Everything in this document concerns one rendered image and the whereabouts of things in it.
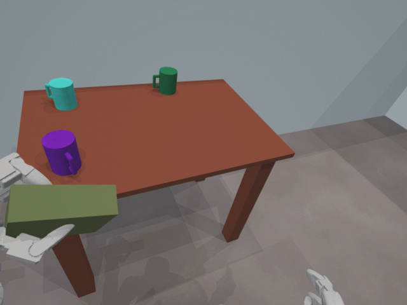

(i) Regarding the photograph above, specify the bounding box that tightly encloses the left robot hand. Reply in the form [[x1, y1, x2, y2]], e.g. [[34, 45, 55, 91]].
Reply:
[[0, 152, 74, 265]]

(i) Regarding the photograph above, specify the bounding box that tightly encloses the sponge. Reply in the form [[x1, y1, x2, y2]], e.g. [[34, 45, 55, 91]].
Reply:
[[4, 185, 118, 238]]

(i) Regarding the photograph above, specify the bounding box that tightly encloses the table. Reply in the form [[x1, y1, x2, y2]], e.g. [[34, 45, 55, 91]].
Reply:
[[17, 79, 295, 298]]

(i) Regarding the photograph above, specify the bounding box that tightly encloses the right robot hand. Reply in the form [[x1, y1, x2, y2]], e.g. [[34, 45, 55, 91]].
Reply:
[[303, 269, 344, 305]]

